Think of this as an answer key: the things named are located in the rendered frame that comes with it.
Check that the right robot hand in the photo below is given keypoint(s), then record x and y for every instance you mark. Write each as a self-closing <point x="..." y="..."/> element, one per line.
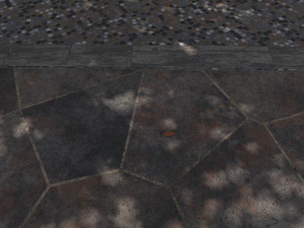
<point x="268" y="223"/>

